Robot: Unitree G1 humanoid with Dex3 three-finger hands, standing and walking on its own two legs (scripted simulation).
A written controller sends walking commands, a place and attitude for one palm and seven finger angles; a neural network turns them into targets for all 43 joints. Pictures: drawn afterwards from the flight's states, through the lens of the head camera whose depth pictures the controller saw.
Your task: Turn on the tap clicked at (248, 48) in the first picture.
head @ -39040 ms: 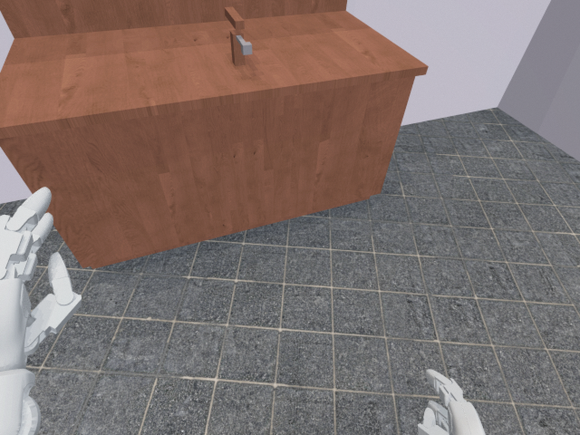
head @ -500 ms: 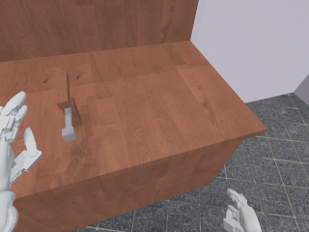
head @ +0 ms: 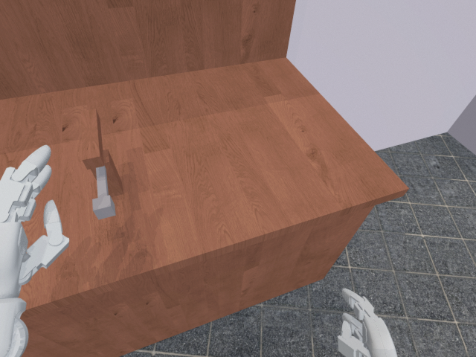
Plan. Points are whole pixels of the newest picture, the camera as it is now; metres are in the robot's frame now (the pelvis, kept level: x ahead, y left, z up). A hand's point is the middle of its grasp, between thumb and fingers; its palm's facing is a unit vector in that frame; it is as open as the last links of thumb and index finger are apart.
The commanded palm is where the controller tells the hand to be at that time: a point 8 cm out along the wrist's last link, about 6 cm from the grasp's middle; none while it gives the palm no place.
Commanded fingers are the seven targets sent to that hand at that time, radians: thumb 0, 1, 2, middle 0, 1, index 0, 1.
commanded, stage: come to a stop and stand still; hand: left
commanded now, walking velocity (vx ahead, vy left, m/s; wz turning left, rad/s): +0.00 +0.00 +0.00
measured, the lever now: (104, 207) +0.33 +0.26 +0.06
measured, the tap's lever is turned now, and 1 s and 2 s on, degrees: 0 0 0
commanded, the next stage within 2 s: look again from close up in 0.36 s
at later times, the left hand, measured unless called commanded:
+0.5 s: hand (49, 225) +0.23 +0.26 +0.16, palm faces +0.38 -0.85 -0.37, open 7.4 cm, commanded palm +0.17 +0.29 +0.18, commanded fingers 0.00 0.90 0.90 -0.20 -0.30 -0.20 -0.30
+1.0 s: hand (51, 227) +0.23 +0.25 +0.16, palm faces +0.39 -0.84 -0.37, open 7.4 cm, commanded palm +0.17 +0.28 +0.18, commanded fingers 0.00 0.90 0.90 -0.20 -0.30 -0.20 -0.30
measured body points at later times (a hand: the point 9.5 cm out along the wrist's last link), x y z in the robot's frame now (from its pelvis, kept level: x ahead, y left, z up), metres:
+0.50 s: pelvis +0.01 +0.01 +0.00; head +0.04 +0.04 +0.45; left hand +0.20 +0.30 +0.18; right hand +0.21 -0.21 -0.06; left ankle +0.03 +0.06 -0.74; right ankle +0.02 -0.14 -0.74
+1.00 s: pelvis +0.01 +0.00 +0.00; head +0.04 +0.02 +0.45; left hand +0.20 +0.30 +0.18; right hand +0.20 -0.22 -0.07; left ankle +0.03 +0.06 -0.74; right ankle +0.02 -0.14 -0.74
